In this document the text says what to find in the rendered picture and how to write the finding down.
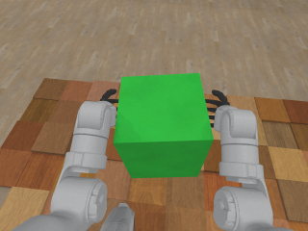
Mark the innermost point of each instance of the right robot forearm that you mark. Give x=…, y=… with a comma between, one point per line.
x=239, y=148

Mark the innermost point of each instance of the robot left upper arm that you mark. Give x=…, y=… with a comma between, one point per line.
x=78, y=203

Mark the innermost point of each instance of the robot left hand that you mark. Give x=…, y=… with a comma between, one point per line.
x=107, y=94

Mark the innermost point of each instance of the robot right upper arm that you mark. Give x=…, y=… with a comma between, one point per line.
x=243, y=209

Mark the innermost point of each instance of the left robot shin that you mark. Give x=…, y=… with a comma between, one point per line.
x=123, y=205

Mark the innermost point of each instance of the robot left thigh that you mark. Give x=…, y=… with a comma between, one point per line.
x=121, y=218

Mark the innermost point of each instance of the robot right hand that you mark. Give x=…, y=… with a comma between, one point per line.
x=223, y=101

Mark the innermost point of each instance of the carton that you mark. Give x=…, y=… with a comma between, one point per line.
x=162, y=126

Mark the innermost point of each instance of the left robot forearm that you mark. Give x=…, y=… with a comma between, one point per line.
x=89, y=143

